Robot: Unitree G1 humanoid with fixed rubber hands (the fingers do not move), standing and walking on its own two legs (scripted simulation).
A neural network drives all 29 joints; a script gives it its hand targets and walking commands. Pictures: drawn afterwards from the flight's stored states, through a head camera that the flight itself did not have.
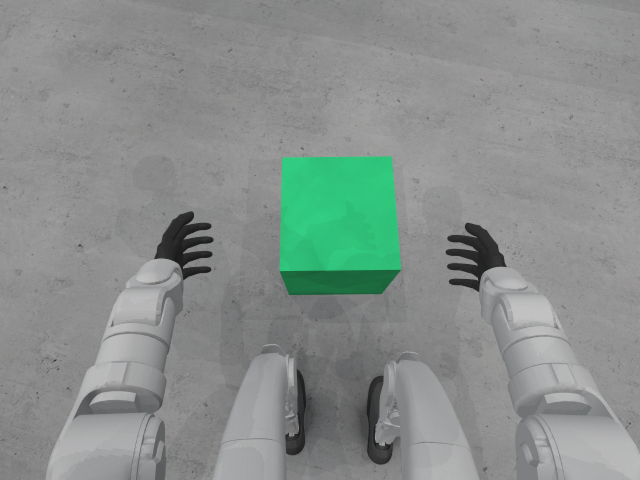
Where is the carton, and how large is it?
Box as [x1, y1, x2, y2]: [280, 156, 400, 294]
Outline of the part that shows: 391,156 282,157 280,272 289,294 381,293 400,270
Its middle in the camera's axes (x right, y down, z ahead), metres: +0.04 -0.02 +1.01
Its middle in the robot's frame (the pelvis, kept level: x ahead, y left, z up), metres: +0.57 +0.00 -0.53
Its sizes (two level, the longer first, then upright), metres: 0.281 0.264 0.278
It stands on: the floor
